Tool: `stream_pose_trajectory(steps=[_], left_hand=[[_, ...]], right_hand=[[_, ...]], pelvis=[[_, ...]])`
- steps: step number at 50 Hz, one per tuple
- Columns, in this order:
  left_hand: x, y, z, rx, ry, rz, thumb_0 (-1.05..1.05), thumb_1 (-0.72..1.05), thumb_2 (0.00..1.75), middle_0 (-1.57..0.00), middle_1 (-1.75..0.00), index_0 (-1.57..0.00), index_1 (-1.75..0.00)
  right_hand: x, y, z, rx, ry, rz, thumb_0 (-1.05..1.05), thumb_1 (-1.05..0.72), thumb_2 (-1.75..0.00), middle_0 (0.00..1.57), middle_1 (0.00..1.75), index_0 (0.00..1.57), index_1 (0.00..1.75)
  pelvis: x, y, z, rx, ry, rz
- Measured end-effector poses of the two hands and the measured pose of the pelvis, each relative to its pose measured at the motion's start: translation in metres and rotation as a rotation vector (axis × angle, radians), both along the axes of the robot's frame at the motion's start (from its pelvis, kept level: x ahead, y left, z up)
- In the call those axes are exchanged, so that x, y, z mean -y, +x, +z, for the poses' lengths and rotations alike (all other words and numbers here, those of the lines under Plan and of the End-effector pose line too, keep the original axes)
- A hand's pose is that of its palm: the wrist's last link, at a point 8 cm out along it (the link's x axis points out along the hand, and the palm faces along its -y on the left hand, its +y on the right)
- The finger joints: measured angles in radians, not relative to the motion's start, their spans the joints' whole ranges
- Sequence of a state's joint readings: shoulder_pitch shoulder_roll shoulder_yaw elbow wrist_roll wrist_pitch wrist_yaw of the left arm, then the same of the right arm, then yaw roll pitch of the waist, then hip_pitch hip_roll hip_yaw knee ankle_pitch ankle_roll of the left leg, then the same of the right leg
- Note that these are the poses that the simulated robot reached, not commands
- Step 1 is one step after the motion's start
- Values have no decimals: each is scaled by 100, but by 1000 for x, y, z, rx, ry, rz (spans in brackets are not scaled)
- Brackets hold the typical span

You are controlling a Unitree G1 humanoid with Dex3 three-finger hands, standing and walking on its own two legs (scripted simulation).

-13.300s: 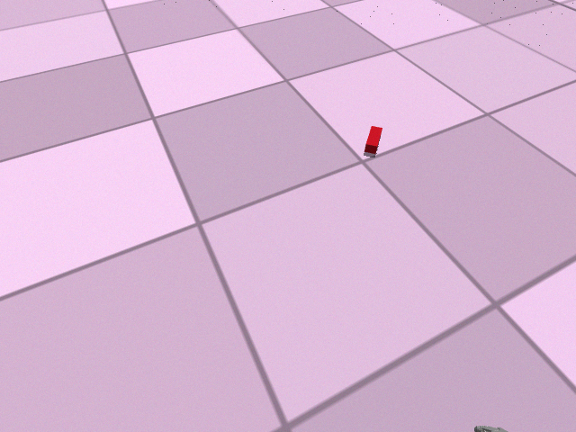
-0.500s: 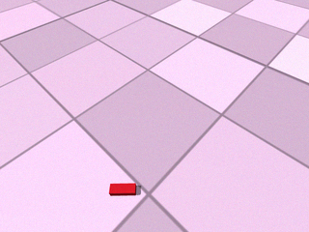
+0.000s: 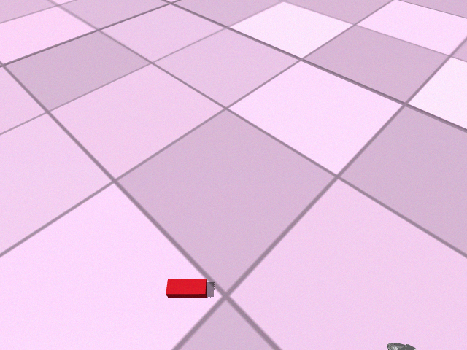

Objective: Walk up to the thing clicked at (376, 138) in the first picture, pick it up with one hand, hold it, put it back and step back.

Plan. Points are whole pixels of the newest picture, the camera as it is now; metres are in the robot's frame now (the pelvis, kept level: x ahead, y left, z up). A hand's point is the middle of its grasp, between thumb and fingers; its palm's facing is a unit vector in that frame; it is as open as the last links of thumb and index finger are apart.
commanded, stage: stand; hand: left
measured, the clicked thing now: (187, 288) +0.43 +0.23 -0.76
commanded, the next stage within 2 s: rise first in 1.30 s
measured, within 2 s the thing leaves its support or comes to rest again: neither
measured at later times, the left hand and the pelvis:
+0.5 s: hand out of the picture +0.06 +0.26 -0.16, palm faces -0.02 -0.94 -0.35, open 7.4 cm; pelvis +0.00 +0.00 +0.00, yaw +0 degrees
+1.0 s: hand out of the picture +0.06 +0.26 -0.16, palm faces -0.02 -0.94 -0.35, open 7.4 cm; pelvis +0.00 +0.00 +0.00, yaw +0 degrees
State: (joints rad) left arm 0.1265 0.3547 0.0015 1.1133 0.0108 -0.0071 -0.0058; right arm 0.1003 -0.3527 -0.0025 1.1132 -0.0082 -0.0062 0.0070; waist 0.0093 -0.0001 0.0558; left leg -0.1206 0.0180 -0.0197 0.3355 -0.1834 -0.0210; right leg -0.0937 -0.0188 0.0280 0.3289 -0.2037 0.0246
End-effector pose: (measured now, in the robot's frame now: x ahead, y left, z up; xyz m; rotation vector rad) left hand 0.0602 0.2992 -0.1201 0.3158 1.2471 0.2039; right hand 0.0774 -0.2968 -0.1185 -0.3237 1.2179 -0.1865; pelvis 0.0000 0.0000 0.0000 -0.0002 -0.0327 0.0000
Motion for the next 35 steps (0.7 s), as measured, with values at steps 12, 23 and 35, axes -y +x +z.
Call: stream_pose_trajectory(steps=[12,23,35], left_hand=[[0,-5,0,-8,3,0,1,90,90,-20,-30,-20,-30],[-1,-6,0,-7,4,-1,1,90,90,-20,-30,-20,-30],[0,-6,-1,-6,1,0,1,90,90,-20,-30,-20,-30]], right_hand=[[0,-8,-2,-12,3,-9,1,-90,-90,21,30,20,30],[1,-14,-2,-24,4,-9,1,-90,-90,21,30,20,30],[1,-13,-1,-25,1,-11,1,-90,-90,21,30,20,30]], pelvis=[[0,-2,0,3,0,0],[0,-4,0,3,0,2],[0,-3,0,3,-2,4]])
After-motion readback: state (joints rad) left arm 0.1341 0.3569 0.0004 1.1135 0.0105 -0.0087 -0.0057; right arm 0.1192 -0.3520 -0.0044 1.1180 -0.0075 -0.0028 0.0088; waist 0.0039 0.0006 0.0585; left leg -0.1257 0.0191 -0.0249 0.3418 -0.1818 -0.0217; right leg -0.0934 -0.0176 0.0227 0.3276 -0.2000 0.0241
